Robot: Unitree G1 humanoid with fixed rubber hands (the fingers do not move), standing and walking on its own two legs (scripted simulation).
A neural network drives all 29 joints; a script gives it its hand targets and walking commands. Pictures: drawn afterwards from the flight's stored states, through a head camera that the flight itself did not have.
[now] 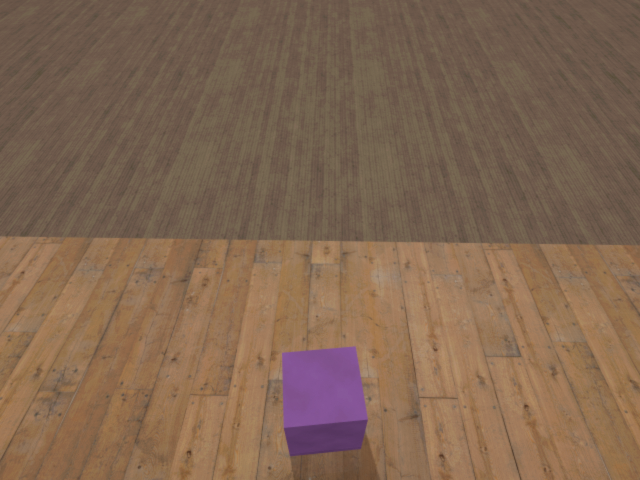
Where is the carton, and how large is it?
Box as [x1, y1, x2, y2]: [282, 346, 367, 455]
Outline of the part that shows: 355,346 282,353 284,430 290,455 360,448 367,417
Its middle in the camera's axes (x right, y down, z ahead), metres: +0.00 +0.48 +1.11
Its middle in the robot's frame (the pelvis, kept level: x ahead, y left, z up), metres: +0.48 +0.02 -0.66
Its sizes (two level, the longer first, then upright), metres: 0.210 0.200 0.250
